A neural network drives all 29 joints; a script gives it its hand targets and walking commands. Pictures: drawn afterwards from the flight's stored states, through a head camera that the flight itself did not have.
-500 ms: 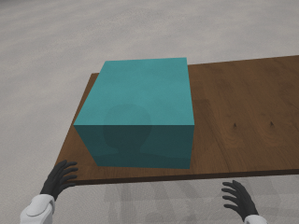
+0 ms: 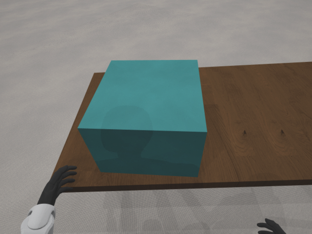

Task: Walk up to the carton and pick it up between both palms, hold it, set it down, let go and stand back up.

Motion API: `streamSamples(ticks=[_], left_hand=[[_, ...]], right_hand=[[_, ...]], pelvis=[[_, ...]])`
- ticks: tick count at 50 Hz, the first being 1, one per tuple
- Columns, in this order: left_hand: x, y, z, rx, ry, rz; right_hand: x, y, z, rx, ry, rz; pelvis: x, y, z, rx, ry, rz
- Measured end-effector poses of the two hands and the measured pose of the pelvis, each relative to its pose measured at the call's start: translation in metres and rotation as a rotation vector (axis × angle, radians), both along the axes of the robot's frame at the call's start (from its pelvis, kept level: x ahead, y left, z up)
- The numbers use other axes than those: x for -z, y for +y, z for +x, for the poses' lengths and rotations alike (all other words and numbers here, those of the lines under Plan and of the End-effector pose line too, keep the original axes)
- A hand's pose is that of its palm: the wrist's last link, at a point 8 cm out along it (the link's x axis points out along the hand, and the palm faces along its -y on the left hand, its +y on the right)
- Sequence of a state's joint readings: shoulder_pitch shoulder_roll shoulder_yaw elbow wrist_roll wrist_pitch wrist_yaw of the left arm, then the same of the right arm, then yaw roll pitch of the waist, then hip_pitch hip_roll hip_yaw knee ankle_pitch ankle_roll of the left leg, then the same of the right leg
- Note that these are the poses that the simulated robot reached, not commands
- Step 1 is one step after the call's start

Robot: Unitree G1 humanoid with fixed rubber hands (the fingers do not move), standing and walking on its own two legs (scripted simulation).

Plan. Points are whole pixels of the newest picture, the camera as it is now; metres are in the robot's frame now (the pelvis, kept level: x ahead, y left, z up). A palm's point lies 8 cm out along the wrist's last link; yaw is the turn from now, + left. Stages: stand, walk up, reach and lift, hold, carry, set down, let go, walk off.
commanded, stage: stand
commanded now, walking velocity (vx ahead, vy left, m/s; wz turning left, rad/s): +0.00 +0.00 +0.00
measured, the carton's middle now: (150, 113) +0.47 +0.00 +0.06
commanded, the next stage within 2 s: none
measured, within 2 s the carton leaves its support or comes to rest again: neither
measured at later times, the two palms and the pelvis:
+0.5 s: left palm (49, 197) +0.25 +0.27 +0.02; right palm out of the picture +0.11 -0.30 -0.09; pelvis +0.02 +0.00 +0.00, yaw +0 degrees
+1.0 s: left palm (49, 197) +0.25 +0.27 +0.02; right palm out of the picture +0.11 -0.30 -0.09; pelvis +0.02 +0.00 +0.00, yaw +1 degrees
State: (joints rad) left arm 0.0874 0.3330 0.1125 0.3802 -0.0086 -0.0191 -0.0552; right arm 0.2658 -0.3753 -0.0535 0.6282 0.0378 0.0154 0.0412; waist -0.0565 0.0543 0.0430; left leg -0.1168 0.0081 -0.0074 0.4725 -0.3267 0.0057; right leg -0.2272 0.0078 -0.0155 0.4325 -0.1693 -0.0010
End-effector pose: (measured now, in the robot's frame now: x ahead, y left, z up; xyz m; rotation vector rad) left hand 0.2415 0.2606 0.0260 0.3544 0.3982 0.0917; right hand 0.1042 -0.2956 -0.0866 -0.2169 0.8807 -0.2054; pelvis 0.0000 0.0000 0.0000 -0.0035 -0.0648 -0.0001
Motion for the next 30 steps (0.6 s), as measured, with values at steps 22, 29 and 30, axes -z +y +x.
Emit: streamSamples(ticks=[22,29,30], left_hand=[[0.003,0.004,0.003,0.007,-0.044,0.023],[0.003,0.005,0.004,0.008,-0.049,0.025],[0.003,0.005,0.004,0.008,-0.049,0.025]], right_hand=[[0.003,-0.008,0.007,-0.011,0.044,-0.021],[0.003,-0.007,0.010,-0.014,0.043,-0.022],[0.003,-0.007,0.010,-0.014,0.043,-0.022]], pelvis=[[0.002,0.000,0.014,-0.008,0.018,-0.001],[0.002,0.001,0.017,-0.009,0.022,-0.001],[0.002,0.001,0.017,-0.009,0.023,-0.001]])
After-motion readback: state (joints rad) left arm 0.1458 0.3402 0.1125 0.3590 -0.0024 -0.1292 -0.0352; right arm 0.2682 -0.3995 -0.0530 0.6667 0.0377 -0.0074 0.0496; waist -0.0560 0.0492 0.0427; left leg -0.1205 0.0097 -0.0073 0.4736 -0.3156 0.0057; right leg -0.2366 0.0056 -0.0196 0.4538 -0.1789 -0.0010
